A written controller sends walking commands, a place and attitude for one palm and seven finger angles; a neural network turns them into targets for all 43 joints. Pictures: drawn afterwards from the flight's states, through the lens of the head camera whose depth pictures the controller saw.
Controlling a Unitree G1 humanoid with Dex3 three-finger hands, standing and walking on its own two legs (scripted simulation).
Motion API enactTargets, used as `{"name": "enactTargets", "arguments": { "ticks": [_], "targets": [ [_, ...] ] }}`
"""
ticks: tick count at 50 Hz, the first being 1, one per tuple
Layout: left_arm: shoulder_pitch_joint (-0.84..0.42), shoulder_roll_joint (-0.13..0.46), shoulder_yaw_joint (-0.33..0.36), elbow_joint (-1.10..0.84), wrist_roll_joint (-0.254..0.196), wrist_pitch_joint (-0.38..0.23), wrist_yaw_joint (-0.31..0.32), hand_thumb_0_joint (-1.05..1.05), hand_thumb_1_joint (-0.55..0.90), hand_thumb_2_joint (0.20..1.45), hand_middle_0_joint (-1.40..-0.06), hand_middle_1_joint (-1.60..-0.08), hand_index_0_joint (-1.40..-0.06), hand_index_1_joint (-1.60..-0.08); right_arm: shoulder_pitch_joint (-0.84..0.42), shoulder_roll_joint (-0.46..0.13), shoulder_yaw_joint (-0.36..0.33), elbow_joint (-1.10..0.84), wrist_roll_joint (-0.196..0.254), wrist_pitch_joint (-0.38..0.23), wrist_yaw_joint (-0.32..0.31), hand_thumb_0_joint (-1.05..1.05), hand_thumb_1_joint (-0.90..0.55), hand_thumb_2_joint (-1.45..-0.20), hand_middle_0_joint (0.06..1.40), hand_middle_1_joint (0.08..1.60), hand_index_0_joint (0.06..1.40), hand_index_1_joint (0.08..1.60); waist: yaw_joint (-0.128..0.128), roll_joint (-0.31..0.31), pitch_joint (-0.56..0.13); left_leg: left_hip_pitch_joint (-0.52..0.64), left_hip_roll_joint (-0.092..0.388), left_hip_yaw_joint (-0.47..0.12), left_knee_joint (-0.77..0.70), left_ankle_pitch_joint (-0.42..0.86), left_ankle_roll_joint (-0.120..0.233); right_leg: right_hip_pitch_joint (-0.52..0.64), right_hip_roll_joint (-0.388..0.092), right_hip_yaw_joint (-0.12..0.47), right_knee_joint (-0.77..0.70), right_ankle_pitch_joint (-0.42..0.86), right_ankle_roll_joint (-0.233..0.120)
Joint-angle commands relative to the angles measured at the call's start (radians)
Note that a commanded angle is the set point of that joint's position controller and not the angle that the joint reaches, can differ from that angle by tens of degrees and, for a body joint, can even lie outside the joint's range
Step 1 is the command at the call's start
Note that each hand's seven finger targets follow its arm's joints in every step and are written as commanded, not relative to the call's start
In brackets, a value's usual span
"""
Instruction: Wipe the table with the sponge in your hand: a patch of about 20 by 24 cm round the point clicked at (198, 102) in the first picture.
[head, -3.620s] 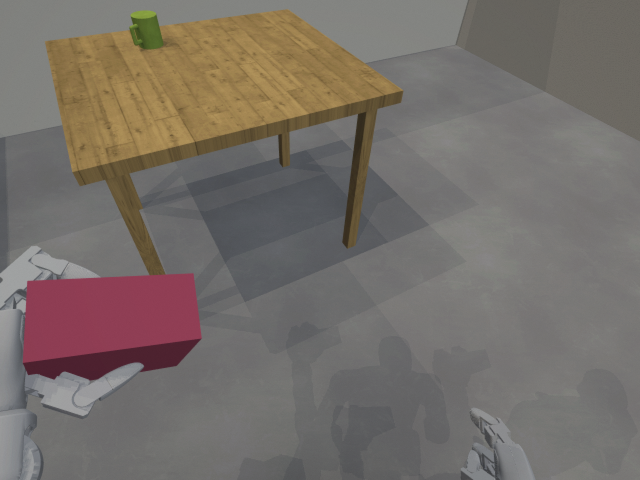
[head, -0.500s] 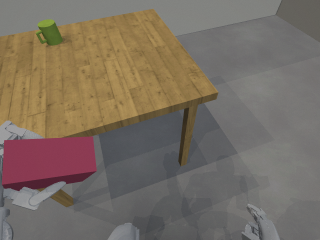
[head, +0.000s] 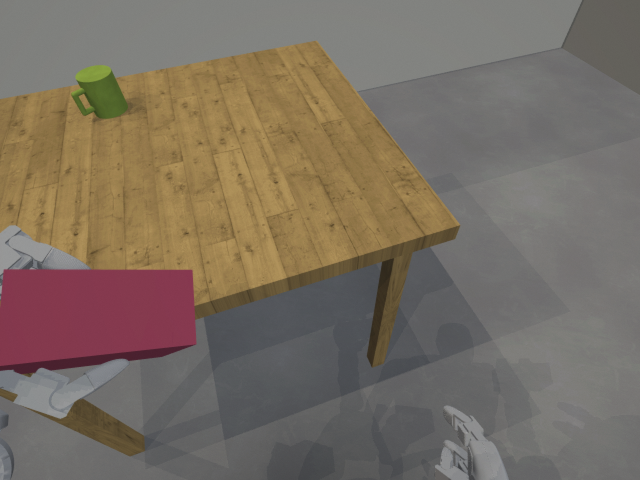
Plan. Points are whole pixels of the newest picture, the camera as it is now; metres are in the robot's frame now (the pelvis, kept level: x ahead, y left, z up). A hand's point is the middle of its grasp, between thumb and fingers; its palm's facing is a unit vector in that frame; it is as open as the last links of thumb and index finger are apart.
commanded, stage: come to a stop and stand still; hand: left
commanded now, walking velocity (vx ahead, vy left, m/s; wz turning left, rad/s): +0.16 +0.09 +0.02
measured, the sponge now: (127, 320) +0.22 +0.19 +0.16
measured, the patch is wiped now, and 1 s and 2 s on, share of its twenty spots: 0.00 0.00 0.00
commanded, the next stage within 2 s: look again from close up in 1.28 s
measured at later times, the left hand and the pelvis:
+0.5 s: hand (53, 280) +0.25 +0.26 +0.18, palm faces +0.39 -0.81 -0.43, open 10.6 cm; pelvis +0.03 +0.02 +0.01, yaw -1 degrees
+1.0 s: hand (59, 339) +0.20 +0.24 +0.17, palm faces +0.40 -0.84 -0.37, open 10.6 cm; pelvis -0.02 +0.00 +0.01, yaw -1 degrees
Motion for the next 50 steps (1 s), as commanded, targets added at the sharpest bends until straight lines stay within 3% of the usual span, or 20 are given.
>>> {"name": "enactTargets", "arguments": {
  "ticks": [1, 3, 4, 5, 8, 14, 18, 19, 20, 21, 24, 28, 32, 33, 35, 37, 39, 43, 46, 50],
  "targets": [
    [-0.120, 0.198, 0.155, -0.088, -0.007, -0.032, 0.035, 0.000, 0.100, 1.300, -1.200, -1.600, -1.200, -1.600, -0.099, -0.149, -0.075, -0.146, 0.000, -0.024, -0.022, 0.000, -0.900, -0.900, 0.200, 0.300, 0.200, 0.300, -0.019, -0.326, -0.151, -0.284, -0.056, -0.022, 0.331, -0.268, 0.004, 0.298, -0.378, 0.569, -0.305, 0.270, -0.161],
    [-0.139, 0.152, 0.120, -0.051, -0.020, -0.037, 0.021, 0.000, 0.100, 1.300, -1.200, -1.600, -1.200, -1.600, -0.090, -0.182, -0.097, -0.118, 0.004, -0.024, -0.008, 0.000, -0.900, -0.900, 0.200, 0.300, 0.200, 0.300, -0.029, -0.270, -0.126, -0.338, -0.020, -0.152, 0.569, -0.189, -0.017, 0.270, -0.398, 0.521, -0.304, 0.365, -0.174],
    [-0.126, 0.163, 0.140, -0.042, -0.017, -0.038, 0.025, 0.000, 0.100, 1.300, -1.200, -1.600, -1.200, -1.600, -0.109, -0.167, -0.082, -0.116, 0.004, -0.013, -0.007, 0.000, -0.900, -0.900, 0.200, 0.300, 0.200, 0.300, -0.025, -0.190, -0.127, -0.364, -0.015, -0.154, 0.577, -0.177, -0.021, 0.302, -0.381, 0.488, -0.267, 0.469, -0.180],
    [-0.096, 0.147, 0.127, -0.035, -0.013, -0.050, 0.023, 0.000, 0.100, 1.300, -1.200, -1.600, -1.200, -1.600, -0.114, -0.155, -0.069, -0.112, 0.001, -0.004, -0.008, 0.000, -0.900, -0.900, 0.200, 0.300, 0.200, 0.300, -0.022, -0.152, -0.118, -0.351, -0.008, -0.145, 0.569, -0.145, -0.027, 0.300, -0.337, 0.371, -0.240, 0.606, -0.163],
    [-0.094, 0.140, 0.102, -0.089, -0.005, -0.074, 0.025, 0.000, 0.100, 1.300, -1.200, -1.600, -1.200, -1.600, -0.119, -0.160, -0.066, -0.121, -0.005, 0.003, -0.009, 0.000, -0.900, -0.900, 0.200, 0.300, 0.200, 0.300, -0.029, -0.147, -0.130, -0.257, -0.021, -0.088, 0.415, -0.097, -0.030, 0.282, -0.281, 0.191, -0.201, 0.825, -0.116],
    [-0.010, 0.184, 0.154, -0.213, -0.013, -0.071, 0.055, 0.000, 0.100, 1.300, -1.200, -1.600, -1.200, -1.600, -0.115, -0.160, -0.085, -0.184, -0.005, -0.007, -0.024, 0.000, -0.900, -0.900, 0.200, 0.300, 0.200, 0.300, 0.004, -0.179, -0.189, -0.096, -0.053, -0.025, 0.095, -0.035, -0.018, 0.315, -0.265, 0.174, -0.164, 0.837, -0.124],
    [-0.024, 0.166, 0.149, -0.243, -0.024, -0.058, 0.057, 0.000, 0.100, 1.300, -1.200, -1.600, -1.200, -1.600, -0.073, -0.176, -0.099, -0.198, -0.005, 0.011, -0.036, 0.000, -0.900, -0.900, 0.200, 0.300, 0.200, 0.300, -0.027, -0.074, -0.227, 0.152, -0.030, -0.055, -0.165, 0.287, -0.012, 0.227, -0.166, 0.134, -0.070, 0.571, -0.053],
    [-0.030, 0.165, 0.138, -0.263, -0.026, -0.059, 0.055, 0.000, 0.100, 1.300, -1.200, -1.600, -1.200, -1.600, -0.075, -0.196, -0.109, -0.203, 0.000, 0.011, -0.040, 0.000, -0.900, -0.900, 0.200, 0.300, 0.200, 0.300, -0.020, 0.042, -0.241, 0.225, 0.075, -0.146, -0.185, 0.496, 0.015, 0.163, -0.104, 0.111, 0.007, 0.363, -0.018],
    [-0.037, 0.167, 0.138, -0.265, -0.025, -0.065, 0.054, 0.000, 0.100, 1.300, -1.200, -1.600, -1.200, -1.600, -0.065, -0.212, -0.114, -0.206, 0.003, 0.007, -0.034, 0.000, -0.900, -0.900, 0.200, 0.300, 0.200, 0.300, -0.006, 0.170, -0.235, 0.272, 0.210, -0.302, -0.187, 0.749, 0.090, 0.041, -0.032, 0.092, 0.079, -0.020, 0.010],
    [-0.036, 0.170, 0.132, -0.220, -0.021, -0.071, 0.045, 0.000, 0.100, 1.300, -1.200, -1.600, -1.200, -1.600, -0.057, -0.211, -0.116, -0.205, 0.007, -0.003, -0.022, 0.000, -0.900, -0.900, 0.200, 0.300, 0.200, 0.300, -0.003, 0.180, -0.209, 0.248, 0.261, -0.337, -0.212, 0.795, 0.135, -0.008, -0.003, 0.117, 0.165, -0.255, 0.002],
    [-0.091, 0.167, 0.121, -0.236, -0.007, -0.067, 0.032, 0.000, 0.100, 1.300, -1.200, -1.600, -1.200, -1.600, -0.064, -0.196, -0.103, -0.183, -0.013, -0.025, -0.014, 0.000, -0.900, -0.900, 0.200, 0.300, 0.200, 0.300, -0.012, 0.295, -0.169, 0.198, 0.231, -0.283, -0.225, 0.682, 0.141, -0.038, -0.003, 0.127, 0.207, -0.185, 0.006],
    [-0.082, 0.111, 0.056, -0.242, -0.015, -0.037, 0.027, 0.000, 0.100, 1.300, -1.200, -1.600, -1.200, -1.600, -0.061, -0.204, -0.092, -0.171, 0.000, -0.052, 0.004, 0.000, -0.900, -0.900, 0.200, 0.300, 0.200, 0.300, -0.026, 0.200, -0.182, 0.150, 0.182, -0.213, -0.220, 0.473, 0.118, 0.048, 0.035, 0.090, 0.057, -0.104, 0.018],
    [-0.085, 0.133, 0.082, -0.216, -0.017, -0.024, 0.032, 0.000, 0.100, 1.300, -1.200, -1.600, -1.200, -1.600, -0.084, -0.198, -0.074, -0.166, 0.001, -0.056, -0.006, 0.000, -0.900, -0.900, 0.200, 0.300, 0.200, 0.300, -0.021, 0.157, -0.169, 0.043, 0.155, -0.200, -0.213, 0.210, 0.086, 0.190, 0.030, 0.086, -0.157, 0.019, 0.020],
    [-0.088, 0.145, 0.094, -0.192, -0.016, -0.023, 0.034, 0.000, 0.100, 1.300, -1.200, -1.600, -1.200, -1.600, -0.088, -0.189, -0.070, -0.164, 0.002, -0.052, -0.008, 0.000, -0.900, -0.900, 0.200, 0.300, 0.200, 0.300, -0.021, 0.105, -0.169, 0.021, 0.128, -0.175, -0.176, 0.143, 0.063, 0.218, 0.007, 0.116, -0.220, 0.089, 0.012],
    [-0.102, 0.156, 0.109, -0.168, -0.024, -0.018, 0.032, 0.000, 0.100, 1.300, -1.200, -1.600, -1.200, -1.600, -0.087, -0.169, -0.065, -0.165, 0.000, -0.041, -0.011, 0.000, -0.900, -0.900, 0.200, 0.300, 0.200, 0.300, -0.033, -0.059, -0.183, 0.016, 0.017, -0.099, -0.054, 0.002, 0.001, 0.160, -0.114, 0.288, -0.264, 0.212, -0.044],
    [-0.097, 0.141, 0.091, -0.133, -0.040, 0.002, 0.025, 0.000, 0.100, 1.300, -1.200, -1.600, -1.200, -1.600, -0.093, -0.168, -0.073, -0.159, 0.005, -0.027, -0.011, 0.000, -0.900, -0.900, 0.200, 0.300, 0.200, 0.300, -0.027, -0.181, -0.112, 0.036, -0.044, -0.113, 0.089, -0.051, -0.016, 0.016, -0.209, 0.394, -0.337, 0.105, -0.110],
    [-0.113, 0.140, 0.092, -0.117, -0.040, 0.007, 0.027, 0.000, 0.100, 1.300, -1.200, -1.600, -1.200, -1.600, -0.114, -0.160, -0.060, -0.151, 0.002, -0.015, -0.016, 0.000, -0.900, -0.900, 0.200, 0.300, 0.200, 0.300, -0.027, -0.139, -0.105, 0.020, -0.039, -0.138, 0.092, -0.058, -0.009, 0.015, -0.210, 0.369, -0.327, 0.091, -0.119],
    [-0.166, 0.133, 0.069, -0.098, -0.027, -0.007, 0.027, 0.000, 0.100, 1.300, -1.200, -1.600, -1.200, -1.600, -0.108, -0.181, -0.062, -0.140, 0.003, -0.017, -0.033, 0.000, -0.900, -0.900, 0.200, 0.300, 0.200, 0.300, -0.023, -0.091, -0.111, 0.102, -0.001, -0.158, -0.113, 0.157, 0.015, 0.064, -0.099, 0.249, -0.240, 0.128, -0.047],
    [-0.137, 0.135, 0.069, -0.097, -0.020, -0.019, 0.023, 0.000, 0.100, 1.300, -1.200, -1.600, -1.200, -1.600, -0.107, -0.196, -0.068, -0.152, 0.001, -0.022, -0.040, 0.000, -0.900, -0.900, 0.200, 0.300, 0.200, 0.300, -0.007, 0.080, -0.109, 0.084, 0.065, -0.223, -0.197, 0.214, 0.044, 0.101, -0.027, 0.210, -0.201, 0.121, -0.016],
    [-0.158, 0.128, 0.054, -0.143, -0.010, -0.043, 0.025, 0.000, 0.100, 1.300, -1.200, -1.600, -1.200, -1.600, -0.106, -0.196, -0.068, -0.161, -0.002, -0.036, -0.036, 0.000, -0.900, -0.900, 0.200, 0.300, 0.200, 0.300, -0.007, 0.096, -0.085, -0.061, 0.059, -0.230, -0.254, 0.026, 0.042, 0.192, -0.005, 0.193, -0.196, 0.067, -0.009]
  ]
}}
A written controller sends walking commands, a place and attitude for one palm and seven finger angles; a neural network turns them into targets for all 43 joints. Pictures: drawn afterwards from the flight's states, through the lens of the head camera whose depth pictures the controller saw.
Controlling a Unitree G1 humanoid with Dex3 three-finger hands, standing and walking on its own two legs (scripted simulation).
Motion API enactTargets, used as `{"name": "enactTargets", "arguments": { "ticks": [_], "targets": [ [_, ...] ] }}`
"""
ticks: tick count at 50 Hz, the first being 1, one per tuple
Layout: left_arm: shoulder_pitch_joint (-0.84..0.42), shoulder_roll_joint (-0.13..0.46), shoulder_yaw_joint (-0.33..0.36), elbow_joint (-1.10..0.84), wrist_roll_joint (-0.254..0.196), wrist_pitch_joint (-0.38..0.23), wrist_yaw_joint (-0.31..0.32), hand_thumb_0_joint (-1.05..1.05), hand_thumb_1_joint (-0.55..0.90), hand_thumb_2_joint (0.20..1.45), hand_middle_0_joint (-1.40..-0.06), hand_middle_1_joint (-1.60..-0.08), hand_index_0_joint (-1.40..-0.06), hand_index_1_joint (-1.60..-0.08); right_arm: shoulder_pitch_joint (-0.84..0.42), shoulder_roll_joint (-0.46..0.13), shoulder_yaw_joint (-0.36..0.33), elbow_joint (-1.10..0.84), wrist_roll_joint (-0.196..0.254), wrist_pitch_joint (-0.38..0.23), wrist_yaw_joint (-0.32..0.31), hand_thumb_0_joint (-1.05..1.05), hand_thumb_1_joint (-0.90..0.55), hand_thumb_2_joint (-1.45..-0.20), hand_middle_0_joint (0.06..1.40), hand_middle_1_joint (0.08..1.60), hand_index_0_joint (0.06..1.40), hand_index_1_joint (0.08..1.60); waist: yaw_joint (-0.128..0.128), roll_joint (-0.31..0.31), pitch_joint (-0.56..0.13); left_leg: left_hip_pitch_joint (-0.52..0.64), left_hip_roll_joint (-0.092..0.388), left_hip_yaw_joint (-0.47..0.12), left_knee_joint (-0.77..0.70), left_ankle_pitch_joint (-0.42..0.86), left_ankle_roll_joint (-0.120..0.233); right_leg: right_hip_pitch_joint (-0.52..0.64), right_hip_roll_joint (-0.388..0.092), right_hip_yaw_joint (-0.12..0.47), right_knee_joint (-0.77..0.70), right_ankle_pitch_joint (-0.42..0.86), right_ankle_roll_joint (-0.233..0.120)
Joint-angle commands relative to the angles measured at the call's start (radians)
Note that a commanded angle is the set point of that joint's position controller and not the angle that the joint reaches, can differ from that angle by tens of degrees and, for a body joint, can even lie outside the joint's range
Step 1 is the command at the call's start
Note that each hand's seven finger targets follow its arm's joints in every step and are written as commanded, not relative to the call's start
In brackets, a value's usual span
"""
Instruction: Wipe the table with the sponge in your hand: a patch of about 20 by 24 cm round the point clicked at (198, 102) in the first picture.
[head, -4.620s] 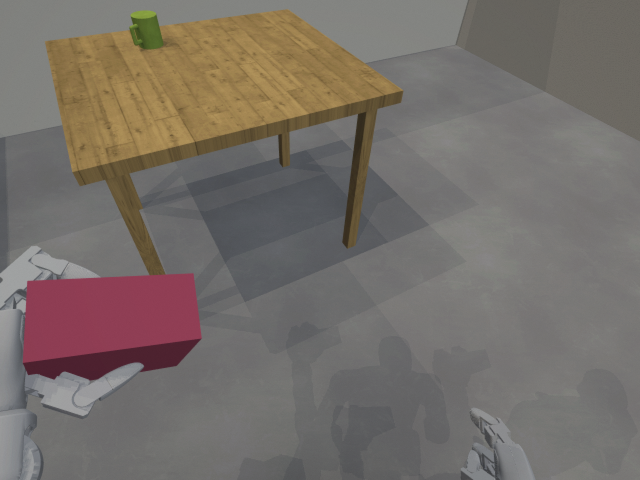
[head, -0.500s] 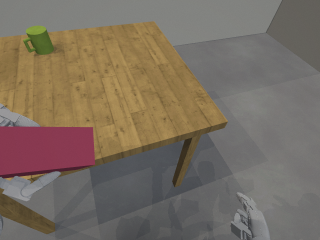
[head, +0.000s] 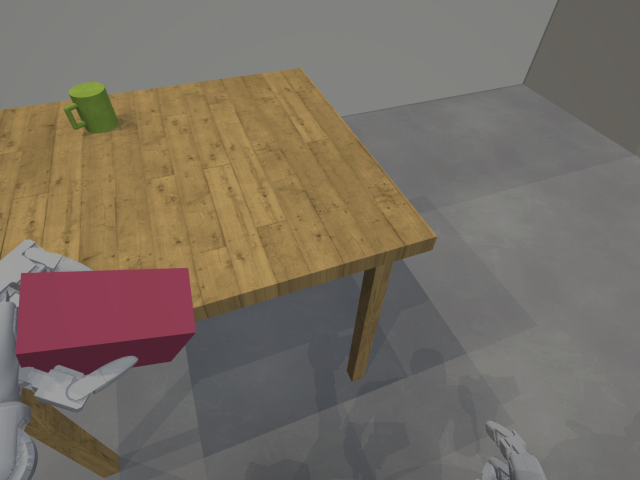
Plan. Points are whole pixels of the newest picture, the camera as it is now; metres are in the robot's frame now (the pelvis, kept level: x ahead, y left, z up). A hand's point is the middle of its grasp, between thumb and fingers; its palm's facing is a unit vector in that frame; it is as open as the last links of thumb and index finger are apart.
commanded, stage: come to a stop and stand still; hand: left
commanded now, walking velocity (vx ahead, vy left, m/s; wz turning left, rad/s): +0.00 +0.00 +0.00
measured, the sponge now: (134, 322) +0.23 +0.20 +0.14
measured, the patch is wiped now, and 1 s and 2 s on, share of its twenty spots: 0.00 0.00 0.00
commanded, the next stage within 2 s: look again from close up in 0.28 s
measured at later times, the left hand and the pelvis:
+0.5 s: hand (14, 274) +0.24 +0.29 +0.20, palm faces +0.49 -0.76 -0.42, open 10.6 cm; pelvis -0.01 +0.01 +0.00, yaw +0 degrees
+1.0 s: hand (18, 285) +0.24 +0.31 +0.17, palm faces +0.37 -0.85 -0.38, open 10.6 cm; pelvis +0.03 +0.07 +0.00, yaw -2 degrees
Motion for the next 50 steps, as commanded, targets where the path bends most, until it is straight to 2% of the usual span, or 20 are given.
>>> {"name": "enactTargets", "arguments": {
  "ticks": [1, 8, 18, 19, 20, 21, 22, 23, 24, 25, 27, 28, 33, 34, 35, 38, 41, 45, 48, 50],
  "targets": [
    [-0.066, 0.166, 0.096, -0.270, 0.003, -0.100, 0.019, 0.000, 0.100, 1.300, -1.200, -1.600, -1.200, -1.600, -0.114, -0.092, -0.034, -0.174, -0.002, -0.077, 0.001, 0.000, -0.900, -0.900, 0.200, 0.300, 0.200, 0.300, 0.011, 0.119, -0.065, -0.103, 0.083, -0.096, -0.151, -0.075, 0.041, 0.099, -0.076, 0.119, -0.102, -0.015, 0.031],
    [-0.017, 0.184, 0.120, -0.266, -0.009, -0.092, 0.026, 0.000, 0.100, 1.300, -1.200, -1.600, -1.200, -1.600, -0.097, -0.089, -0.041, -0.173, -0.005, -0.084, 0.005, 0.000, -0.900, -0.900, 0.200, 0.300, 0.200, 0.300, 0.003, 0.040, -0.091, -0.024, 0.033, -0.051, -0.065, -0.078, 0.019, 0.011, -0.121, 0.181, -0.196, -0.104, 0.012],
    [-0.077, 0.159, 0.083, -0.216, -0.010, -0.070, 0.018, 0.000, 0.100, 1.300, -1.200, -1.600, -1.200, -1.600, -0.106, -0.088, -0.032, -0.162, -0.002, -0.083, -0.002, 0.000, -0.900, -0.900, 0.200, 0.300, 0.200, 0.300, 0.002, 0.015, -0.075, -0.002, 0.045, -0.055, -0.103, -0.035, 0.024, 0.013, -0.085, 0.146, -0.191, -0.046, 0.030],
    [-1.129, 1.038, 0.497, -0.511, 0.019, -0.228, 0.028, 0.000, 0.100, 1.300, -1.200, -1.600, -1.200, -1.600, 0.024, -0.129, 0.098, -0.282, 0.078, -0.099, -0.056, 0.000, -0.900, -0.900, 0.200, 0.300, 0.200, 0.300, -0.065, 0.133, 0.041, -0.197, 0.016, -0.064, -0.101, -0.223, 0.059, 0.018, -0.052, 0.115, -0.124, -0.093, 0.080],
    [-0.664, 0.412, 0.297, -0.055, 0.015, -0.161, -0.002, 0.000, 0.100, 1.300, -1.200, -1.600, -1.200, -1.600, -0.083, 0.004, 0.029, -0.209, 0.069, -0.136, -0.011, 0.000, -0.900, -0.900, 0.200, 0.300, 0.200, 0.300, 0.000, -0.062, -0.083, -0.064, 0.050, -0.034, -0.002, -0.104, 0.058, -0.126, -0.126, 0.111, -0.139, -0.320, 0.047],
    [-0.481, 0.400, 0.293, -0.045, -0.003, -0.146, -0.010, 0.000, 0.100, 1.300, -1.200, -1.600, -1.200, -1.600, -0.093, -0.053, -0.001, -0.164, 0.018, -0.144, 0.011, 0.000, -0.900, -0.900, 0.200, 0.300, 0.200, 0.300, 0.028, -0.119, -0.063, 0.013, -0.003, -0.013, 0.030, -0.142, 0.030, -0.153, -0.124, 0.232, -0.253, -0.292, 0.004],
    [-0.419, 0.349, 0.234, 0.009, 0.004, -0.142, -0.021, 0.000, 0.100, 1.300, -1.200, -1.600, -1.200, -1.600, -0.026, -0.108, -0.025, -0.153, -0.001, -0.147, 0.023, 0.000, -0.900, -0.900, 0.200, 0.300, 0.200, 0.300, 0.028, -0.109, -0.071, 0.057, -0.034, 0.001, 0.123, -0.114, 0.024, -0.192, -0.191, 0.319, -0.284, -0.253, -0.038],
    [-0.330, 0.274, 0.160, -0.023, -0.008, -0.145, -0.039, 0.000, 0.100, 1.300, -1.200, -1.600, -1.200, -1.600, -0.020, -0.088, -0.019, -0.167, 0.003, -0.150, 0.036, 0.000, -0.900, -0.900, 0.200, 0.300, 0.200, 0.300, 0.044, -0.073, -0.099, 0.029, -0.035, -0.017, 0.135, -0.106, 0.026, -0.155, -0.235, 0.328, -0.269, -0.230, -0.056],
    [-0.229, 0.186, 0.113, -0.036, -0.024, -0.151, -0.051, 0.000, 0.100, 1.300, -1.200, -1.600, -1.200, -1.600, -0.020, -0.082, -0.020, -0.181, 0.002, -0.158, 0.057, 0.000, -0.900, -0.900, 0.200, 0.300, 0.200, 0.300, 0.045, 0.000, -0.136, 0.033, -0.026, -0.015, 0.079, -0.079, 0.025, -0.084, -0.226, 0.298, -0.234, -0.160, -0.058],
    [-0.150, 0.146, 0.083, -0.119, -0.030, -0.152, -0.053, 0.000, 0.100, 1.300, -1.200, -1.600, -1.200, -1.600, -0.003, -0.087, -0.019, -0.181, 0.003, -0.161, 0.070, 0.000, -0.900, -0.900, 0.200, 0.300, 0.200, 0.300, 0.041, 0.052, -0.168, 0.038, -0.018, -0.011, 0.008, -0.031, 0.024, 0.011, -0.189, 0.241, -0.188, -0.053, -0.042],
    [-0.103, 0.139, 0.061, -0.256, -0.020, -0.144, -0.054, 0.000, 0.100, 1.300, -1.200, -1.600, -1.200, -1.600, -0.050, -0.117, -0.030, -0.178, -0.002, -0.175, 0.080, 0.000, -0.900, -0.900, 0.200, 0.300, 0.200, 0.300, 0.036, 0.084, -0.160, 0.053, -0.004, -0.036, -0.062, 0.069, 0.023, 0.041, -0.114, 0.158, -0.134, 0.087, -0.001],
    [-0.068, 0.143, 0.066, -0.267, -0.021, -0.140, -0.054, 0.000, 0.100, 1.300, -1.200, -1.600, -1.200, -1.600, -0.067, -0.117, -0.031, -0.186, 0.002, -0.179, 0.078, 0.000, -0.900, -0.900, 0.200, 0.300, 0.200, 0.300, 0.036, 0.050, -0.133, 0.042, 0.009, -0.050, -0.082, 0.048, 0.025, 0.033, -0.099, 0.128, -0.144, 0.054, 0.014],
    [-0.053, 0.219, 0.202, -0.261, -0.008, -0.124, -0.030, 0.000, 0.100, 1.300, -1.200, -1.600, -1.200, -1.600, -0.114, -0.113, -0.026, -0.200, -0.012, -0.151, 0.044, 0.000, -0.900, -0.900, 0.200, 0.300, 0.200, 0.300, 0.024, 0.036, -0.088, 0.000, 0.048, -0.093, -0.166, 0.078, 0.033, 0.057, -0.049, 0.068, -0.104, 0.107, 0.037],
    [-0.098, 0.285, 0.257, -0.304, -0.005, -0.129, -0.021, 0.000, 0.100, 1.300, -1.200, -1.600, -1.200, -1.600, -0.123, -0.118, -0.025, -0.204, -0.016, -0.141, 0.035, 0.000, -0.900, -0.900, 0.200, 0.300, 0.200, 0.300, 0.022, 0.070, -0.103, 0.009, 0.050, -0.098, -0.177, 0.110, 0.029, 0.070, -0.042, 0.061, -0.080, 0.121, 0.037],
    [-0.098, 0.243, 0.232, -0.297, -0.010, -0.131, -0.023, 0.000, 0.100, 1.300, -1.200, -1.600, -1.200, -1.600, -0.120, -0.109, -0.024, -0.209, -0.016, -0.135, 0.029, 0.000, -0.900, -0.900, 0.200, 0.300, 0.200, 0.300, 0.020, 0.109, -0.116, 0.011, 0.056, -0.098, -0.172, 0.157, 0.031, 0.085, -0.042, 0.048, -0.062, 0.140, 0.037],
    [-0.119, 0.243, 0.221, -0.338, -0.012, -0.136, -0.021, 0.000, 0.100, 1.300, -1.200, -1.600, -1.200, -1.600, -0.116, -0.109, -0.029, -0.215, -0.017, -0.130, 0.030, 0.000, -0.900, -0.900, 0.200, 0.300, 0.200, 0.300, 0.023, 0.178, -0.179, 0.079, 0.053, -0.076, -0.112, 0.319, 0.026, 0.106, -0.046, 0.046, -0.054, 0.207, 0.032],
    [-0.098, 0.209, 0.173, -0.402, -0.008, -0.135, -0.022, 0.000, 0.100, 1.300, -1.200, -1.600, -1.200, -1.600, -0.110, -0.117, -0.037, -0.217, -0.020, -0.136, 0.043, 0.000, -0.900, -0.900, 0.200, 0.300, 0.200, 0.300, 0.015, 0.188, -0.253, 0.166, 0.056, -0.064, -0.046, 0.475, 0.019, 0.097, -0.044, 0.027, -0.021, 0.230, 0.025],
    [-0.001, 0.151, 0.130, -0.391, -0.011, -0.120, -0.020, 0.000, 0.100, 1.300, -1.200, -1.600, -1.200, -1.600, -0.101, -0.124, -0.050, -0.206, -0.018, -0.131, 0.061, 0.000, -0.900, -0.900, 0.200, 0.300, 0.200, 0.300, 0.003, 0.155, -0.251, 0.146, 0.062, -0.084, -0.031, 0.365, 0.030, 0.066, -0.045, 0.013, 0.017, 0.155, 0.016],
    [0.001, 0.152, 0.144, -0.295, -0.014, -0.109, -0.016, 0.000, 0.100, 1.300, -1.200, -1.600, -1.200, -1.600, -0.113, -0.129, -0.053, -0.199, -0.014, -0.108, 0.059, 0.000, -0.900, -0.900, 0.200, 0.300, 0.200, 0.300, -0.001, 0.085, -0.152, 0.025, 0.070, -0.125, -0.077, 0.081, 0.045, 0.038, -0.044, 0.016, 0.022, 0.063, 0.016],
    [-0.028, 0.148, 0.148, -0.252, -0.017, -0.105, -0.013, 0.000, 0.100, 1.300, -1.200, -1.600, -1.200, -1.600, -0.116, -0.119, -0.047, -0.198, -0.012, -0.089, 0.051, 0.000, -0.900, -0.900, 0.200, 0.300, 0.200, 0.300, -0.007, 0.094, -0.103, -0.002, 0.081, -0.158, -0.122, -0.066, 0.043, -0.001, -0.043, 0.013, 0.049, 0.016, 0.014]
  ]
}}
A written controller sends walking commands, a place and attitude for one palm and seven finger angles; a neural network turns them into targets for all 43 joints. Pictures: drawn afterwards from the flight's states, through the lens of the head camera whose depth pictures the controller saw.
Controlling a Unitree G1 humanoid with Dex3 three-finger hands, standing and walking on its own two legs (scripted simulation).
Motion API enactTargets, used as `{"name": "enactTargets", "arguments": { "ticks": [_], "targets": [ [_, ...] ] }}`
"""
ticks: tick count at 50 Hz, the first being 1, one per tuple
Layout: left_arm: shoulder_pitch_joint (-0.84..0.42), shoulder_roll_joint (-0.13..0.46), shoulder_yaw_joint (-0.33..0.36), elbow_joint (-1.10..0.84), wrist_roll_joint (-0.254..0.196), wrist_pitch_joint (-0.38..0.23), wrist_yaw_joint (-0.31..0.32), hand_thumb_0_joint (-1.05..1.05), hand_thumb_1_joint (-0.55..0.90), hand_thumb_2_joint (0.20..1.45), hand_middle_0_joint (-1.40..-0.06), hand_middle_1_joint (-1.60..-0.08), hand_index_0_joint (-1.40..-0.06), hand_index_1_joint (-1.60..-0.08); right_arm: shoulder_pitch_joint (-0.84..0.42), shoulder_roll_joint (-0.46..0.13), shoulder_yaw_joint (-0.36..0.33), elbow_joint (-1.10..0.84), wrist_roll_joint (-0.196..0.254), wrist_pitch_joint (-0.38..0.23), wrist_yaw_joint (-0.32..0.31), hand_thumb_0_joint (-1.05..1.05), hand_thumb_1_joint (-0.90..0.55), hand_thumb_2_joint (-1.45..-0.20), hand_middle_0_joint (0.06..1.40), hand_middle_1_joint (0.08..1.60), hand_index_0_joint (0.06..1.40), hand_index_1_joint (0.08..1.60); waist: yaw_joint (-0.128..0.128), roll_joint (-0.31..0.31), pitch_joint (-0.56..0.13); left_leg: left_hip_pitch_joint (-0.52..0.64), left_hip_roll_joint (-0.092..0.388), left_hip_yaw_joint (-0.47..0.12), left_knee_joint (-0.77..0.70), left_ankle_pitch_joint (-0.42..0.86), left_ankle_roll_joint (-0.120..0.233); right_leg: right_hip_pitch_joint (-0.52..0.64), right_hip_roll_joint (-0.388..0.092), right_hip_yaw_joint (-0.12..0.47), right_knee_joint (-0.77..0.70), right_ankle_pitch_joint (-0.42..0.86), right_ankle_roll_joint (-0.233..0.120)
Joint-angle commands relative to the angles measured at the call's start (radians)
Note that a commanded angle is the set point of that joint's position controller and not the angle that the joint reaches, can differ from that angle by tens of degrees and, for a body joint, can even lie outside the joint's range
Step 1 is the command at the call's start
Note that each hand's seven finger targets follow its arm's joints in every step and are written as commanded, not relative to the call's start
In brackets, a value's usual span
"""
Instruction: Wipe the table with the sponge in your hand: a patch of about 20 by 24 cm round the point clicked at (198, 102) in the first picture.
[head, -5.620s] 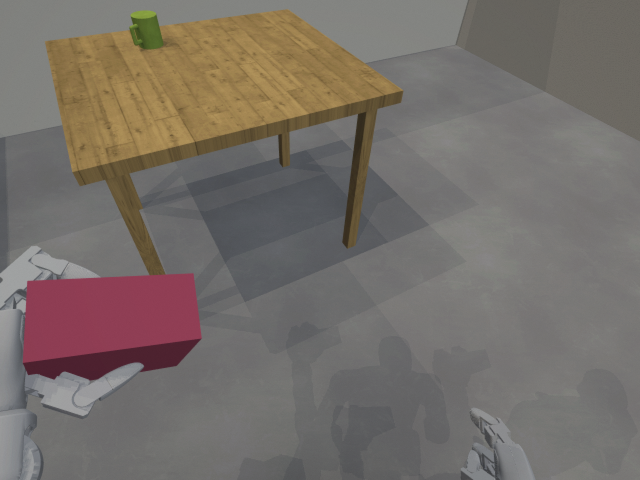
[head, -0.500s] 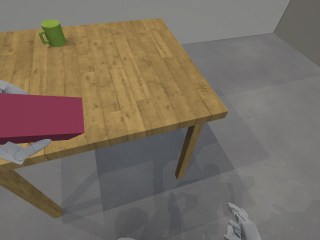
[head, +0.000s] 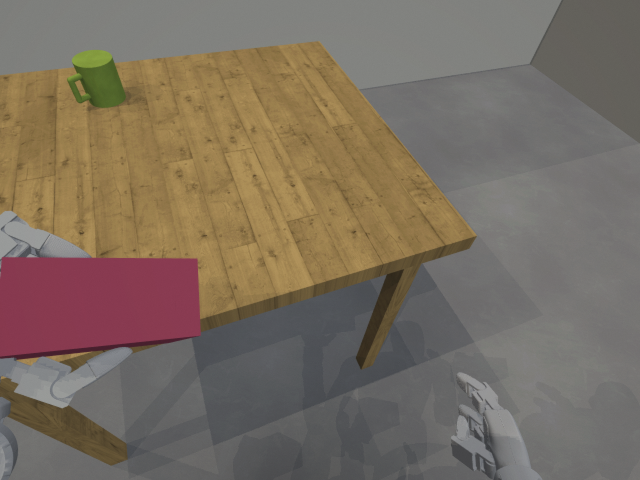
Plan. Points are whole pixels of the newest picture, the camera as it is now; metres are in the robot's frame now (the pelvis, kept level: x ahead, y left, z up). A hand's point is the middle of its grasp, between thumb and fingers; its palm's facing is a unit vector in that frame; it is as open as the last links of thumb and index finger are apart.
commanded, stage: shuffle to correct the standing spot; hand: left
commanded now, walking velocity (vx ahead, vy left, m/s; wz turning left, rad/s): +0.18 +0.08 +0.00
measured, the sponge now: (132, 308) +0.23 +0.20 +0.16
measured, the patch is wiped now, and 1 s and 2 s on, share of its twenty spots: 0.00 0.00 0.00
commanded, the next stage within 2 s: come to a stop and stand still in 0.84 s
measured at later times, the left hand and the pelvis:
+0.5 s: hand (101, 256) +0.27 +0.24 +0.17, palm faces +0.38 -0.82 -0.42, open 10.6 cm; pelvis +0.05 +0.00 -0.01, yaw -1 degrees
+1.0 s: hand (69, 206) +0.32 +0.29 +0.17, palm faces +0.42 -0.81 -0.42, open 10.6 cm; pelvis +0.10 +0.05 -0.01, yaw +0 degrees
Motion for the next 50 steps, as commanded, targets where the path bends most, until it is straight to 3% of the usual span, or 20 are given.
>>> {"name": "enactTargets", "arguments": {
  "ticks": [1, 7, 14, 16, 18, 20, 24, 26, 27, 28, 29, 30, 32, 33, 37, 42, 43, 45, 46, 50],
  "targets": [
    [-0.085, 0.134, 0.101, -0.085, -0.013, -0.042, 0.025, 0.000, 0.100, 1.300, -1.200, -1.600, -1.200, -1.600, -0.048, -0.152, -0.069, -0.132, 0.012, -0.016, -0.023, 0.000, -0.900, -0.900, 0.200, 0.300, 0.200, 0.300, -0.030, 0.116, -0.097, 0.006, 0.171, -0.192, -0.216, -0.067, -0.057, -0.002, 0.020, -0.047, 0.051, 0.013, -0.049],
    [-0.208, 0.132, 0.069, -0.084, -0.005, -0.045, 0.030, 0.000, 0.100, 1.300, -1.200, -1.600, -1.200, -1.600, -0.061, -0.139, -0.057, -0.139, 0.010, -0.011, -0.038, 0.000, -0.900, -0.900, 0.200, 0.300, 0.200, 0.300, -0.023, 0.128, -0.104, -0.011, 0.157, -0.181, -0.176, -0.071, -0.039, 0.037, -0.005, -0.022, 0.032, 0.049, -0.066],
    [-0.131, 0.178, 0.096, -0.156, -0.009, -0.044, 0.048, 0.000, 0.100, 1.300, -1.200, -1.600, -1.200, -1.600, -0.072, -0.140, -0.068, -0.128, 0.026, -0.011, -0.025, 0.000, -0.900, -0.900, 0.200, 0.300, 0.200, 0.300, -0.021, -0.024, -0.191, -0.087, 0.047, -0.021, 0.139, 0.116, -0.055, 0.203, -0.188, 0.203, 0.009, 0.260, -0.175],
    [-0.111, 0.172, 0.103, -0.161, -0.015, -0.049, 0.049, 0.000, 0.100, 1.300, -1.200, -1.600, -1.200, -1.600, -0.067, -0.139, -0.067, -0.125, 0.029, -0.002, -0.024, 0.000, -0.900, -0.900, 0.200, 0.300, 0.200, 0.300, -0.031, 0.048, -0.165, -0.013, 0.066, -0.051, 0.069, 0.214, -0.056, 0.126, -0.150, 0.132, 0.097, 0.274, -0.148],
    [-0.085, 0.181, 0.131, -0.157, -0.024, -0.052, 0.045, 0.000, 0.100, 1.300, -1.200, -1.600, -1.200, -1.600, -0.064, -0.149, -0.069, -0.131, 0.032, 0.009, -0.028, 0.000, -0.900, -0.900, 0.200, 0.300, 0.200, 0.300, -0.039, 0.214, -0.143, 0.134, 0.146, -0.206, -0.068, 0.410, -0.040, -0.061, -0.005, -0.033, 0.266, 0.168, -0.061],
    [-0.093, 0.191, 0.134, -0.180, -0.018, -0.057, 0.036, 0.000, 0.100, 1.300, -1.200, -1.600, -1.200, -1.600, -0.053, -0.130, -0.071, -0.138, 0.015, 0.007, -0.020, 0.000, -0.900, -0.900, 0.200, 0.300, 0.200, 0.300, -0.048, 0.335, -0.111, 0.362, 0.242, -0.378, -0.163, 0.668, -0.007, -0.349, 0.054, -0.061, 0.416, -0.237, -0.027],
    [-0.091, 0.170, 0.122, -0.145, -0.021, -0.041, 0.033, 0.000, 0.100, 1.300, -1.200, -1.600, -1.200, -1.600, -0.040, -0.144, -0.076, -0.146, 0.019, 0.000, -0.017, 0.000, -0.900, -0.900, 0.200, 0.300, 0.200, 0.300, -0.044, 0.185, -0.114, 0.286, 0.216, -0.226, -0.110, 0.622, -0.002, -0.227, 0.034, -0.102, 0.223, -0.154, -0.045],
    [-0.025, 0.154, 0.113, -0.102, -0.024, -0.036, 0.034, 0.000, 0.100, 1.300, -1.200, -1.600, -1.200, -1.600, -0.054, -0.149, -0.073, -0.151, 0.024, 0.002, -0.018, 0.000, -0.900, -0.900, 0.200, 0.300, 0.200, 0.300, -0.021, 0.147, -0.149, 0.087, 0.172, -0.137, -0.033, 0.519, -0.024, 0.055, 0.039, -0.127, 0.010, 0.001, -0.058],
    [0.011, 0.162, 0.127, -0.075, -0.026, -0.037, 0.035, 0.000, 0.100, 1.300, -1.200, -1.600, -1.200, -1.600, -0.064, -0.152, -0.074, -0.150, 0.027, 0.006, -0.019, 0.000, -0.900, -0.900, 0.200, 0.300, 0.200, 0.300, 0.001, 0.079, -0.191, -0.097, 0.149, -0.110, 0.110, 0.435, -0.035, 0.288, 0.001, -0.077, -0.061, 0.122, -0.089],
    [0.025, 0.183, 0.132, -0.055, -0.025, -0.035, 0.036, 0.000, 0.100, 1.300, -1.200, -1.600, -1.200, -1.600, -0.051, -0.139, -0.079, -0.146, 0.032, 0.010, -0.017, 0.000, -0.900, -0.900, 0.200, 0.300, 0.200, 0.300, 0.002, -0.137, -0.257, -0.280, 0.064, -0.018, 0.398, 0.248, -0.040, 0.459, -0.190, 0.182, -0.090, 0.149, -0.173],
    [0.036, 0.175, 0.141, -0.038, -0.040, -0.045, 0.033, 0.000, 0.100, 1.300, -1.200, -1.600, -1.200, -1.600, -0.063, -0.156, -0.092, -0.154, 0.033, 0.010, -0.013, 0.000, -0.900, -0.900, 0.200, 0.300, 0.200, 0.300, -0.006, -0.189, -0.255, -0.400, 0.003, -0.022, 0.620, -0.147, -0.053, 0.437, -0.384, 0.486, -0.149, 0.191, -0.273],
    [0.022, 0.178, 0.151, -0.059, -0.041, -0.052, 0.033, 0.000, 0.100, 1.300, -1.200, -1.600, -1.200, -1.600, -0.045, -0.174, -0.097, -0.140, 0.026, 0.014, -0.011, 0.000, -0.900, -0.900, 0.200, 0.300, 0.200, 0.300, -0.014, -0.094, -0.197, -0.406, 0.052, -0.101, 0.679, -0.202, -0.070, 0.293, -0.423, 0.517, -0.217, -0.014, -0.281],
    [0.033, 0.177, 0.147, -0.071, -0.035, -0.053, 0.022, 0.000, 0.100, 1.300, -1.200, -1.600, -1.200, -1.600, -0.040, -0.168, -0.100, -0.131, 0.034, 0.035, -0.003, 0.000, -0.900, -0.900, 0.200, 0.300, 0.200, 0.300, -0.024, -0.043, -0.039, -0.411, 0.119, -0.147, 0.688, -0.193, -0.078, 0.064, -0.385, 0.462, -0.257, -0.201, -0.265],
    [0.016, 0.178, 0.143, -0.070, -0.027, -0.061, 0.023, 0.000, 0.100, 1.300, -1.200, -1.600, -1.200, -1.600, -0.049, -0.155, -0.086, -0.117, 0.030, 0.046, -0.001, 0.000, -0.900, -0.900, 0.200, 0.300, 0.200, 0.300, -0.033, -0.024, -0.024, -0.391, 0.138, -0.130, 0.666, -0.138, -0.083, 0.023, -0.345, 0.348, -0.257, -0.121, -0.243],
    [-0.140, 0.180, 0.108, -0.118, -0.008, -0.074, 0.037, 0.000, 0.100, 1.300, -1.200, -1.600, -1.200, -1.600, -0.074, -0.119, -0.067, -0.095, 0.025, 0.022, -0.019, 0.000, -0.900, -0.900, 0.200, 0.300, 0.200, 0.300, -0.038, -0.052, -0.063, -0.152, 0.124, -0.018, 0.374, -0.013, -0.072, -0.070, -0.255, 0.117, -0.239, 0.090, -0.182],
    [-0.144, 0.155, 0.080, -0.142, -0.007, -0.056, 0.049, 0.000, 0.100, 1.300, -1.200, -1.600, -1.200, -1.600, -0.085, -0.114, -0.083, -0.095, 0.015, -0.035, -0.038, 0.000, -0.900, -0.900, 0.200, 0.300, 0.200, 0.300, -0.008, -0.050, -0.098, 0.113, 0.040, 0.108, 0.012, 0.074, -0.061, 0.012, -0.187, 0.020, -0.098, 0.156, -0.120],
    [-0.122, 0.156, 0.088, -0.134, -0.008, -0.054, 0.048, 0.000, 0.100, 1.300, -1.200, -1.600, -1.200, -1.600, -0.082, -0.117, -0.088, -0.100, 0.018, -0.037, -0.042, 0.000, -0.900, -0.900, 0.200, 0.300, 0.200, 0.300, -0.008, -0.034, -0.107, 0.141, 0.041, 0.086, -0.033, 0.081, -0.053, 0.025, -0.164, 0.011, -0.031, 0.170, -0.101],
    [-0.096, 0.131, 0.081, -0.178, -0.016, -0.053, 0.044, 0.000, 0.100, 1.300, -1.200, -1.600, -1.200, -1.600, -0.070, -0.155, -0.103, -0.124, 0.029, -0.031, -0.044, 0.000, -0.900, -0.900, 0.200, 0.300, 0.200, 0.300, -0.020, 0.203, -0.157, 0.288, 0.243, -0.235, -0.124, 0.248, 0.051, -0.148, -0.029, -0.074, 0.270, 0.041, -0.018],
    [-0.089, 0.153, 0.106, -0.167, -0.012, -0.053, 0.043, 0.000, 0.100, 1.300, -1.200, -1.600, -1.200, -1.600, -0.071, -0.151, -0.103, -0.141, 0.032, -0.029, -0.039, 0.000, -0.900, -0.900, 0.200, 0.300, 0.200, 0.300, -0.013, 0.241, -0.142, 0.276, 0.313, -0.339, -0.195, 0.353, 0.104, -0.225, 0.021, -0.062, 0.385, -0.210, -0.010],
    [-0.100, 0.173, 0.136, -0.157, -0.016, -0.031, 0.029, 0.000, 0.100, 1.300, -1.200, -1.600, -1.200, -1.600, -0.081, -0.108, -0.073, -0.119, 0.027, -0.046, -0.029, 0.000, -0.900, -0.900, 0.200, 0.300, 0.200, 0.300, -0.003, 0.276, -0.148, 0.130, 0.248, -0.164, -0.145, 0.459, 0.055, -0.061, 0.000, -0.055, 0.157, -0.130, -0.019]
  ]
}}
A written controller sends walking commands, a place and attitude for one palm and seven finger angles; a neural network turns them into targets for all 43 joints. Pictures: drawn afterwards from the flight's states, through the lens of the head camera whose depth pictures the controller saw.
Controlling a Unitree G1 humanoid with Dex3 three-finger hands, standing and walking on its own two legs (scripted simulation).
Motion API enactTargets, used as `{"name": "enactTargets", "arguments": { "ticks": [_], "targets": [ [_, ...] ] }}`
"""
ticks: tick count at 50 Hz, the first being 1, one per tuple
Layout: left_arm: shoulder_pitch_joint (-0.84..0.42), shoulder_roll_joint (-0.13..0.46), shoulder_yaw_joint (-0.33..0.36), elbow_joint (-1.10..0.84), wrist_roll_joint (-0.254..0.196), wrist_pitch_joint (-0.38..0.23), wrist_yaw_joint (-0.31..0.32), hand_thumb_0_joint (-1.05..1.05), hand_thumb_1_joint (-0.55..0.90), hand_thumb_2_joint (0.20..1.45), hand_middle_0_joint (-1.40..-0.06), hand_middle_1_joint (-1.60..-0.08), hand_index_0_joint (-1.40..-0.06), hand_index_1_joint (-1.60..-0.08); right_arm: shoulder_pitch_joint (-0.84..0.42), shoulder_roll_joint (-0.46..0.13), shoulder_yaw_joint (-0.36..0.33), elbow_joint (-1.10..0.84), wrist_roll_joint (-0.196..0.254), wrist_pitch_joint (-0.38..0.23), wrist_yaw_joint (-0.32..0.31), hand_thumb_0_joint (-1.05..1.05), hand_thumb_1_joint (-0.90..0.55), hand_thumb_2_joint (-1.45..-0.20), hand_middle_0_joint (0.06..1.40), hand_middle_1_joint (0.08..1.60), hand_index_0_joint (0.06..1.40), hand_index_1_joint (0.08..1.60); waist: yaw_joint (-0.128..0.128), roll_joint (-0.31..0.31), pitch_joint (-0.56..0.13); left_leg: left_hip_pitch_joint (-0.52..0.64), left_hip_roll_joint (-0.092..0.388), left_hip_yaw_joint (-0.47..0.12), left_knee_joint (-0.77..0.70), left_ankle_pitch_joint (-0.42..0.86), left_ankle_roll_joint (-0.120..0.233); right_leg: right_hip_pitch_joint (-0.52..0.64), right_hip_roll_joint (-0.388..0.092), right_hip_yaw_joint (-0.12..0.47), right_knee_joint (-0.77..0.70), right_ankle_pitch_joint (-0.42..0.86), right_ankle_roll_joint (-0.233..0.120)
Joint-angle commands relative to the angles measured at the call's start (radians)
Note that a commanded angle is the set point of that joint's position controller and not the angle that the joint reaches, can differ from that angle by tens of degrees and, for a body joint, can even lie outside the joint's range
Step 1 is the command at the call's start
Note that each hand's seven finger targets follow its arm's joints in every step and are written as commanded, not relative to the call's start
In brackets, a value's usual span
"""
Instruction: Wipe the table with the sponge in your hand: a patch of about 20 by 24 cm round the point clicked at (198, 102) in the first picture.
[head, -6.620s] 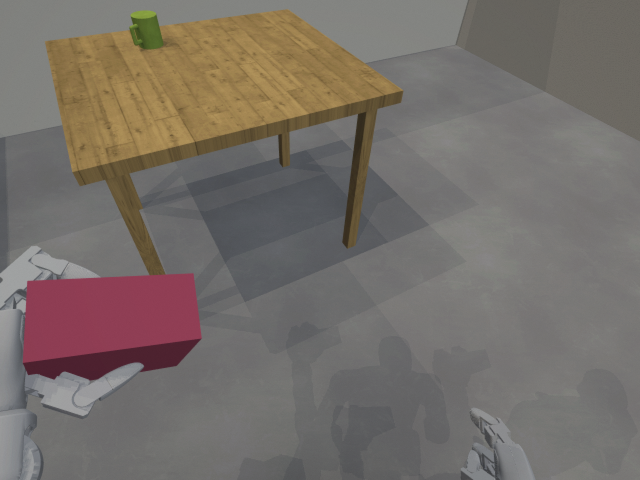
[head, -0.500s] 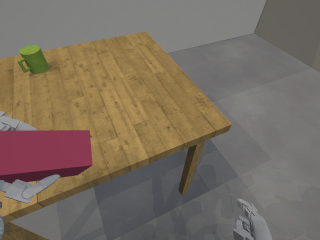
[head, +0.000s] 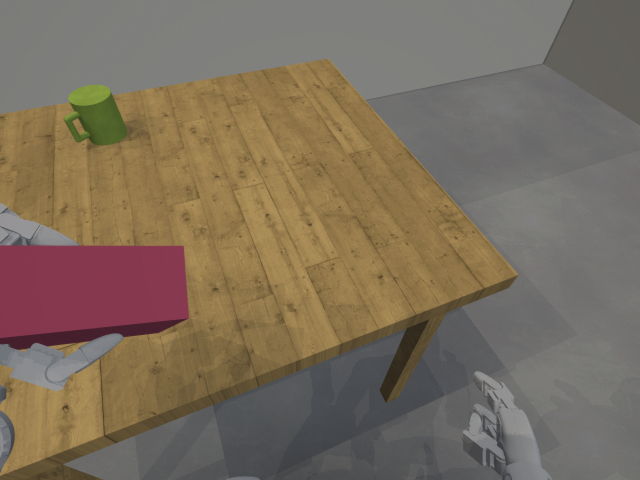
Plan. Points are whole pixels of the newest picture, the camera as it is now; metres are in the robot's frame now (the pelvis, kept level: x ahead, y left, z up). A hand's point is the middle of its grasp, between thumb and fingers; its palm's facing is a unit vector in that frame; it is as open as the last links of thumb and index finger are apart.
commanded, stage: come to a stop and stand still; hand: left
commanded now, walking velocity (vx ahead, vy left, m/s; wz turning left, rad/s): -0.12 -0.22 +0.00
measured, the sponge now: (121, 296) +0.24 +0.21 +0.16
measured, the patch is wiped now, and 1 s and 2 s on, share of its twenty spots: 0.00 0.00 0.00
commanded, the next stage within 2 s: look again from close up in 1.76 s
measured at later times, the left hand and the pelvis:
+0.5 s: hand (7, 297) +0.22 +0.28 +0.20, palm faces +0.40 -0.81 -0.43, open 10.6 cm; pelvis -0.01 +0.02 +0.02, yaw +1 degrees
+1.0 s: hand out of the picture +0.17 +0.31 +0.19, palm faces +0.43 -0.79 -0.44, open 10.6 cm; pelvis -0.04 +0.05 +0.01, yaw +2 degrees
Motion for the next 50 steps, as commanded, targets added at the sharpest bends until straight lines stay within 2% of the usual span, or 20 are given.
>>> {"name": "enactTargets", "arguments": {
  "ticks": [1, 3, 4, 5, 6, 9, 10, 16, 22, 23, 24, 25, 29, 33, 37, 39, 40, 42, 43, 50],
  "targets": [
    [-0.039, 0.153, 0.124, -0.270, -0.014, -0.045, 0.008, 0.000, 0.100, 1.300, -1.200, -1.600, -1.200, -1.600, -0.058, -0.117, -0.011, -0.144, 0.007, -0.067, 0.011, 0.000, -0.900, -0.900, 0.200, 0.300, 0.200, 0.300, 0.004, 0.260, -0.216, 0.122, 0.150, -0.134, -0.131, 0.475, 0.127, 0.109, 0.045, -0.044, -0.333, 0.223, -0.012],
    [-0.008, 0.157, 0.114, -0.288, -0.017, -0.030, 0.004, 0.000, 0.100, 1.300, -1.200, -1.600, -1.200, -1.600, -0.055, -0.107, -0.002, -0.149, 0.009, -0.069, 0.016, 0.000, -0.900, -0.900, 0.200, 0.300, 0.200, 0.300, -0.012, 0.066, -0.286, 0.063, 0.058, -0.060, -0.011, 0.370, 0.057, 0.293, -0.010, 0.076, -0.423, 0.644, -0.049],
    [0.021, 0.156, 0.112, -0.275, -0.023, -0.018, 0.003, 0.000, 0.100, 1.300, -1.200, -1.600, -1.200, -1.600, -0.083, -0.104, 0.009, -0.157, 0.009, -0.072, 0.017, 0.000, -0.900, -0.900, 0.200, 0.300, 0.200, 0.300, -0.012, 0.047, -0.288, 0.055, 0.026, -0.054, -0.035, 0.265, 0.035, 0.276, -0.043, 0.125, -0.413, 0.678, -0.068],
    [0.071, 0.081, 0.065, -0.263, -0.041, -0.002, -0.004, 0.000, 0.100, 1.300, -1.200, -1.600, -1.200, -1.600, -0.037, -0.114, -0.009, -0.147, 0.008, -0.067, 0.019, 0.000, -0.900, -0.900, 0.200, 0.300, 0.200, 0.300, -0.017, -0.090, -0.276, 0.078, 0.016, -0.052, 0.003, 0.290, 0.029, 0.266, -0.057, 0.123, -0.405, 0.739, -0.093],
    [0.061, 0.097, 0.076, -0.277, -0.045, 0.007, -0.004, 0.000, 0.100, 1.300, -1.200, -1.600, -1.200, -1.600, -0.039, -0.131, -0.016, -0.148, 0.010, -0.063, 0.020, 0.000, -0.900, -0.900, 0.200, 0.300, 0.200, 0.300, -0.022, -0.100, -0.279, 0.100, 0.022, -0.054, -0.017, 0.344, 0.026, 0.267, -0.058, 0.095, -0.385, 0.805, -0.100],
    [0.041, 0.152, 0.118, -0.263, -0.044, 0.014, 0.001, 0.000, 0.100, 1.300, -1.200, -1.600, -1.200, -1.600, -0.083, -0.130, 0.003, -0.141, 0.003, -0.050, -0.006, 0.000, -0.900, -0.900, 0.200, 0.300, 0.200, 0.300, -0.009, 0.110, -0.267, 0.203, 0.091, -0.088, -0.178, 0.565, 0.041, 0.211, 0.023, 0.014, -0.359, 0.671, -0.019],
    [0.041, 0.109, 0.084, -0.227, -0.044, 0.019, -0.004, 0.000, 0.100, 1.300, -1.200, -1.600, -1.200, -1.600, -0.075, -0.121, 0.011, -0.137, -0.003, -0.039, -0.009, 0.000, -0.900, -0.900, 0.200, 0.300, 0.200, 0.300, -0.009, 0.139, -0.241, 0.189, 0.107, -0.101, -0.195, 0.603, 0.041, 0.198, 0.043, -0.008, -0.375, 0.610, -0.011],
    [-0.059, 0.098, 0.037, -0.235, -0.040, 0.039, -0.002, 0.000, 0.100, 1.300, -1.200, -1.600, -1.200, -1.600, -0.083, -0.122, 0.006, -0.148, 0.000, -0.030, -0.026, 0.000, -0.900, -0.900, 0.200, 0.300, 0.200, 0.300, -0.001, 0.170, -0.230, 0.156, 0.101, -0.088, -0.226, 0.476, 0.026, 0.232, 0.044, 0.013, -0.458, 0.564, -0.014],
    [-0.024, 0.098, 0.027, -0.267, -0.041, 0.046, 0.013, 0.000, 0.100, 1.300, -1.200, -1.600, -1.200, -1.600, -0.092, -0.129, 0.005, -0.161, -0.001, -0.027, -0.027, 0.000, -0.900, -0.900, 0.200, 0.300, 0.200, 0.300, 0.002, 0.147, -0.212, 0.078, 0.054, -0.079, -0.281, 0.138, 0.021, 0.231, 0.043, 0.029, -0.514, 0.412, -0.017],
    [-1.051, 0.945, 0.632, -0.455, 0.146, -0.075, -0.005, 0.000, 0.100, 1.300, -1.200, -1.600, -1.200, -1.600, 0.093, -0.168, -0.029, -0.143, -0.041, -0.070, -0.023, 0.000, -0.900, -0.900, 0.200, 0.300, 0.200, 0.300, 0.023, -0.061, -0.022, -0.032, 0.081, -0.041, -0.094, 0.265, 0.061, 0.016, -0.040, 0.102, -0.589, 0.478, 0.029],
    [-0.769, 0.497, 0.352, -0.044, 0.048, -0.035, -0.026, 0.000, 0.100, 1.300, -1.200, -1.600, -1.200, -1.600, 0.002, -0.112, -0.028, -0.066, 0.024, -0.057, -0.014, 0.000, -0.900, -0.900, 0.200, 0.300, 0.200, 0.300, 0.009, 0.243, -0.121, 0.129, 0.087, -0.048, -0.121, 0.228, 0.046, -0.035, -0.106, 0.043, -0.475, 0.394, -0.100],
    [-0.477, 0.332, 0.231, -0.068, 0.018, -0.028, -0.036, 0.000, 0.100, 1.300, -1.200, -1.600, -1.200, -1.600, -0.003, -0.124, -0.045, -0.117, -0.008, -0.052, 0.000, 0.000, -0.900, -0.900, 0.200, 0.300, 0.200, 0.300, 0.023, 0.185, -0.133, 0.148, 0.084, -0.066, -0.201, 0.206, 0.034, 0.055, -0.025, 0.064, -0.448, 0.443, -0.083],
    [-0.017, 0.074, 0.025, -0.010, -0.033, -0.046, -0.087, 0.000, 0.100, 1.300, -1.200, -1.600, -1.200, -1.600, 0.001, -0.129, -0.036, -0.164, 0.026, -0.087, 0.046, 0.000, -0.900, -0.900, 0.200, 0.300, 0.200, 0.300, 0.045, 0.168, -0.261, 0.177, 0.043, -0.011, -0.217, 0.072, 0.042, 0.126, -0.012, 0.071, -0.463, 0.335, -0.026],
    [0.010, 0.155, 0.039, -0.158, -0.021, -0.063, -0.083, 0.000, 0.100, 1.300, -1.200, -1.600, -1.200, -1.600, -0.006, -0.133, -0.016, -0.192, 0.022, -0.101, 0.043, 0.000, -0.900, -0.900, 0.200, 0.300, 0.200, 0.300, 0.039, -0.045, -0.160, 0.075, 0.018, -0.027, -0.238, -0.114, 0.033, 0.077, 0.000, 0.061, -0.548, 0.062, -0.034],
    [-0.052, 0.236, 0.154, -0.160, -0.017, -0.081, -0.052, 0.000, 0.100, 1.300, -1.200, -1.600, -1.200, -1.600, -0.012, -0.132, 0.000, -0.189, 0.013, -0.110, 0.004, 0.000, -0.900, -0.900, 0.200, 0.300, 0.200, 0.300, 0.025, -0.042, -0.099, 0.042, 0.026, -0.061, -0.254, -0.155, 0.038, 0.012, 0.002, 0.054, -0.530, -0.012, -0.037],
    [-0.134, 0.295, 0.199, -0.200, -0.001, -0.093, -0.034, 0.000, 0.100, 1.300, -1.200, -1.600, -1.200, -1.600, -0.020, -0.140, 0.004, -0.170, 0.013, -0.117, -0.007, 0.000, -0.900, -0.900, 0.200, 0.300, 0.200, 0.300, 0.020, 0.061, -0.099, 0.052, 0.050, -0.089, -0.286, -0.179, 0.045, 0.005, 0.012, 0.061, -0.486, 0.031, -0.037],
    [-0.147, 0.211, 0.133, -0.188, -0.006, -0.101, -0.038, 0.000, 0.100, 1.300, -1.200, -1.600, -1.200, -1.600, 0.003, -0.138, 0.005, -0.167, 0.006, -0.118, -0.008, 0.000, -0.900, -0.900, 0.200, 0.300, 0.200, 0.300, 0.012, 0.145, -0.104, -0.006, 0.072, -0.124, -0.348, -0.252, 0.058, 0.064, 0.028, 0.036, -0.435, 0.074, -0.032],
    [-0.194, 0.234, 0.141, -0.232, 0.011, -0.117, -0.035, 0.000, 0.100, 1.300, -1.200, -1.600, -1.200, -1.600, 0.015, -0.139, 0.003, -0.172, 0.009, -0.139, -0.005, 0.000, -0.900, -0.900, 0.200, 0.300, 0.200, 0.300, 0.022, 0.301, -0.135, -0.127, 0.107, -0.153, -0.415, -0.372, 0.077, 0.220, 0.052, 0.006, -0.319, 0.161, -0.029],
    [-0.193, 0.239, 0.140, -0.235, 0.020, -0.120, -0.037, 0.000, 0.100, 1.300, -1.200, -1.600, -1.200, -1.600, 0.017, -0.132, 0.005, -0.175, 0.010, -0.147, 0.001, 0.000, -0.900, -0.900, 0.200, 0.300, 0.200, 0.300, 0.029, 0.320, -0.146, -0.169, 0.108, -0.145, -0.414, -0.392, 0.084, 0.276, 0.055, -0.004, -0.292, 0.190, -0.030],
    [-0.050, 0.111, 0.045, -0.156, 0.021, -0.115, -0.053, 0.000, 0.100, 1.300, -1.200, -1.600, -1.200, -1.600, 0.033, -0.135, 0.004, -0.127, 0.002, -0.175, 0.028, 0.000, -0.900, -0.900, 0.200, 0.300, 0.200, 0.300, 0.018, 0.113, -0.135, -0.013, 0.052, -0.112, -0.297, -0.299, 0.050, 0.095, 0.031, 0.039, -0.474, 0.084, -0.039]
  ]
}}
